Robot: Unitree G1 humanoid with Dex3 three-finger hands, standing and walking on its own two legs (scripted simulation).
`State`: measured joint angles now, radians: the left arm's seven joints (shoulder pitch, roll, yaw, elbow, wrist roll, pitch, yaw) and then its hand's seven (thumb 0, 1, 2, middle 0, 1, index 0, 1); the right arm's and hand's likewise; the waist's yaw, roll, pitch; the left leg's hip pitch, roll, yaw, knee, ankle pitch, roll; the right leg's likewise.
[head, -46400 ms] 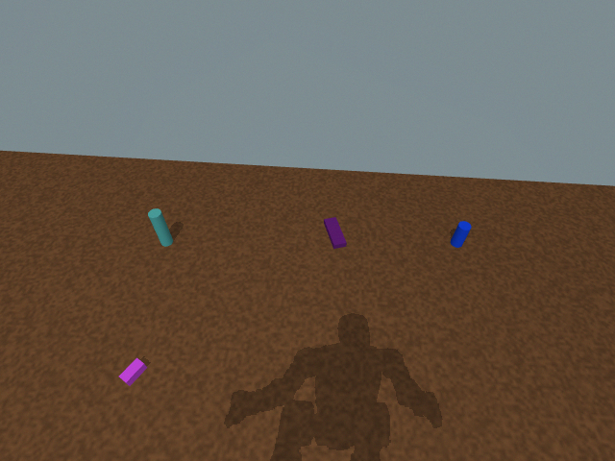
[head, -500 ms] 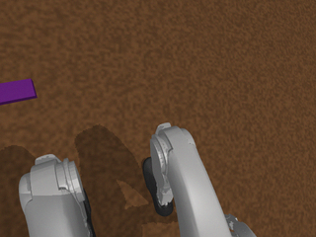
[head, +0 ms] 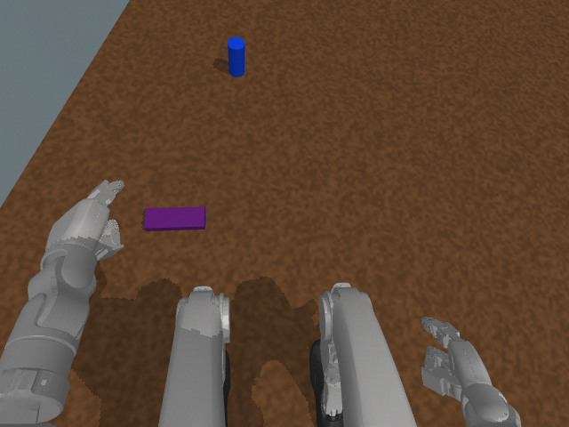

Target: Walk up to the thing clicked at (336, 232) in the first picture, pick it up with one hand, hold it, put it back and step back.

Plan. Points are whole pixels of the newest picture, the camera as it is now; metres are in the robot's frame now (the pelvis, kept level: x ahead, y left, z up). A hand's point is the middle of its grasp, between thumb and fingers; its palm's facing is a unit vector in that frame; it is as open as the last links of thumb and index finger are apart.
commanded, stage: home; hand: left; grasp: from above
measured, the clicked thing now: (175, 218) +0.54 +0.25 -0.47
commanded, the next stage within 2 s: none
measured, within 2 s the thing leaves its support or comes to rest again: neither
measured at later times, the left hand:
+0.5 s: hand (82, 293) +0.27 +0.20 +0.10, palm faces +0.09 -0.96 -0.26, open 7.4 cm
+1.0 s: hand (19, 350) +0.22 +0.19 +0.18, palm faces +0.14 -0.97 -0.20, open 7.4 cm
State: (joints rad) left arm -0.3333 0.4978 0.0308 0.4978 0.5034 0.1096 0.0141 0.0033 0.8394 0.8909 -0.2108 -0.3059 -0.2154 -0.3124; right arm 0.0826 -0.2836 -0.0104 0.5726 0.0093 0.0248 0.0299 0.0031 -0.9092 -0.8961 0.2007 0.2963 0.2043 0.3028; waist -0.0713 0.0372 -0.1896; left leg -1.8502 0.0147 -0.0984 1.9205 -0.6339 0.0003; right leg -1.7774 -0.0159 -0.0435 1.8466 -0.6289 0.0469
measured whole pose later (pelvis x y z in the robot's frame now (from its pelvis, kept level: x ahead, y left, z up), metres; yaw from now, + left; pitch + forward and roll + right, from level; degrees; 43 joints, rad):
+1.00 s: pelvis +0.08 +0.00 +0.23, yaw +5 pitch +9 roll -3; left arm 0.50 0.22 0.03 -0.13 -0.05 0.47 0.02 0.01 0.91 0.90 -0.20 -0.30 -0.20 -0.30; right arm 0.26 -0.22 0.04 0.53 0.00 -0.24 -0.19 0.01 -0.90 -0.90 0.20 0.30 0.21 0.30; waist -0.03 0.05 -0.16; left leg -0.69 0.03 -0.07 1.01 -0.48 -0.01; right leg -0.62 -0.02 -0.06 0.93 -0.47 0.03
